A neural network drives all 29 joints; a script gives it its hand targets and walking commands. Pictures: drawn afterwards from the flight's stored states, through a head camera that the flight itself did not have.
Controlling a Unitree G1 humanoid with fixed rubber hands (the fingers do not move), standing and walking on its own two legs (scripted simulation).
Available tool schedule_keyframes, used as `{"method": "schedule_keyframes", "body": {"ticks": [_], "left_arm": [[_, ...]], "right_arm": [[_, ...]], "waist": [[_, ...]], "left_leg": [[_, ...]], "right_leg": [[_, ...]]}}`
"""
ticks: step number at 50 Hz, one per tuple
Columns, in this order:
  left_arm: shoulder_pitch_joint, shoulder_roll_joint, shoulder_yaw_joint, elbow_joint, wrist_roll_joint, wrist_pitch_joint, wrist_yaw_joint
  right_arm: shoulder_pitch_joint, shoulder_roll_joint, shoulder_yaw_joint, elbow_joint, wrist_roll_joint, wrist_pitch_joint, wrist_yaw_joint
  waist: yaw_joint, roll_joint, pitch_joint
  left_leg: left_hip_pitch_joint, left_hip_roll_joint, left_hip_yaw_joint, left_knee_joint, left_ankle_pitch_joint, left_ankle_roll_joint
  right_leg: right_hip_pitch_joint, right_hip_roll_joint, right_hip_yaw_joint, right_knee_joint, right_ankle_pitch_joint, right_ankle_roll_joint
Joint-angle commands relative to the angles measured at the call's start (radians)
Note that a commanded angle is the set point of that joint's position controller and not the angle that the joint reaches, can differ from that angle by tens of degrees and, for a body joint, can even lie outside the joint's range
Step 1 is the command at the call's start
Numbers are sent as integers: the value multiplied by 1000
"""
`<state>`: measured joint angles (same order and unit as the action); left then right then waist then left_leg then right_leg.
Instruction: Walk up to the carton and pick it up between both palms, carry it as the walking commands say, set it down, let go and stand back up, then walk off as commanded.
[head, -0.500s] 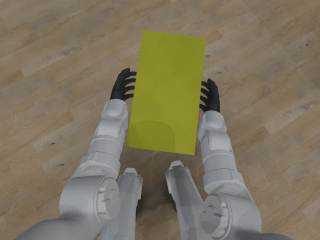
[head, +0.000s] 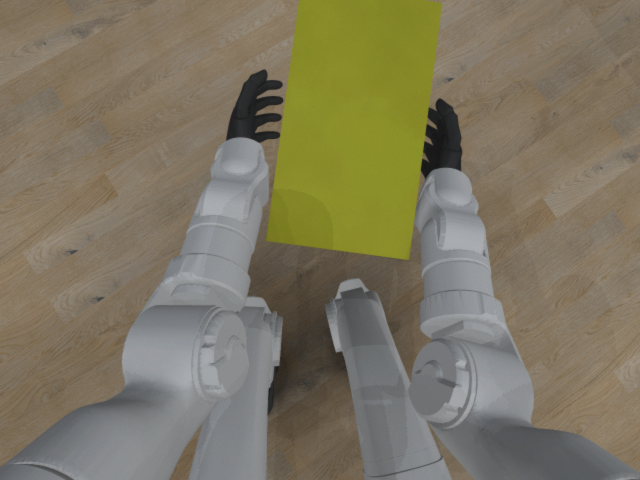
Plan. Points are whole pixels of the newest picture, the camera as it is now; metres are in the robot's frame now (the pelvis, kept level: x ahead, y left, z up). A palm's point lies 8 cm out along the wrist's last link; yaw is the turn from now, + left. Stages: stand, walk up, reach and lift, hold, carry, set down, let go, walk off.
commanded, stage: set down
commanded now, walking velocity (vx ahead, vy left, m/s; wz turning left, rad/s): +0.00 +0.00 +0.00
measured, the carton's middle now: (339, 152) +0.48 -0.09 -0.16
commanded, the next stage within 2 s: none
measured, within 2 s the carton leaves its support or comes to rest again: neither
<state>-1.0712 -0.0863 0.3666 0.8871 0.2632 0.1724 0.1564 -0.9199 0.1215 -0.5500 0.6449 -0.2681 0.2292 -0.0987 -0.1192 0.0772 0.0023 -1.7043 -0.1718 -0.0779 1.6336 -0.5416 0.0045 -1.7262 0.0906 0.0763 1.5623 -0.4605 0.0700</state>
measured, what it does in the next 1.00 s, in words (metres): lowers itself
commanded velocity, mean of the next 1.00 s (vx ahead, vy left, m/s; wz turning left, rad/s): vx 0.00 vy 0.00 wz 0.00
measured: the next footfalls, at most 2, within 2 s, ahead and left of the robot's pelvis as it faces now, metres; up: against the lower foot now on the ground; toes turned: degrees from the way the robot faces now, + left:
none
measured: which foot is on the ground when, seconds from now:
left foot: down 0.00-1.00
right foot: down 0.00-1.00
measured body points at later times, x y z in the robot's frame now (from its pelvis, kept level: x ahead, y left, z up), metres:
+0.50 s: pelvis -0.01 -0.01 -0.06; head +0.29 -0.04 +0.27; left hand +0.52 +0.02 -0.16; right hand +0.47 -0.21 -0.17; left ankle +0.08 +0.09 -0.52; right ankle +0.11 -0.14 -0.52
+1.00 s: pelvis -0.02 -0.02 -0.12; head +0.33 -0.05 +0.16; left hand +0.55 +0.02 -0.26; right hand +0.49 -0.21 -0.27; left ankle +0.08 +0.09 -0.52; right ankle +0.11 -0.14 -0.52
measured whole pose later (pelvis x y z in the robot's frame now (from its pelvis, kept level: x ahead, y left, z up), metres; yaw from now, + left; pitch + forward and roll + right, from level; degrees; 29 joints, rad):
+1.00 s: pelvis -0.02 -0.02 -0.12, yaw +2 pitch +40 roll +0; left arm -1.44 0.03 0.37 0.96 0.22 0.24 0.17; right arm -1.25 0.02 -0.58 0.65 -0.28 0.32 -0.10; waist -0.12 0.08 0.21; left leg -2.12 -0.20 -0.04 2.02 -0.60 -0.04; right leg -2.16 0.10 0.07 1.98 -0.51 0.07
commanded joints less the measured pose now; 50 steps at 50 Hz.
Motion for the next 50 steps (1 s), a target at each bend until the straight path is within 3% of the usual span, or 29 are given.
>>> {"method": "schedule_keyframes", "body": {"ticks": [1,11,24,35,50], "left_arm": [[-493,-968,-377,74,-60,1,-125],[-578,-923,-312,115,-51,26,-136],[-679,-849,-252,147,-47,38,-168],[-766,-830,-264,146,-79,52,-179],[-847,-822,-317,141,-142,67,-184]], "right_arm": [[-677,780,471,15,73,-28,209],[-754,766,416,50,58,7,233],[-843,761,389,64,43,25,218],[-939,748,425,32,71,36,215],[-1028,710,465,27,122,47,242]], "waist": [[-80,61,-975],[-82,45,-971],[-70,-2,-980],[-64,-18,-1011],[-80,-2,-992]], "left_leg": [[514,-43,-13,-177,260,-33],[384,-56,20,-105,209,-24],[160,-72,77,6,127,-13],[75,-76,100,109,128,-13],[25,-72,110,226,161,-17]], "right_leg": [[449,84,-122,-70,261,-41],[411,77,-129,-7,256,-30],[427,68,-122,80,258,-15],[400,63,-127,170,273,-11],[311,49,-141,292,294,-14]]}}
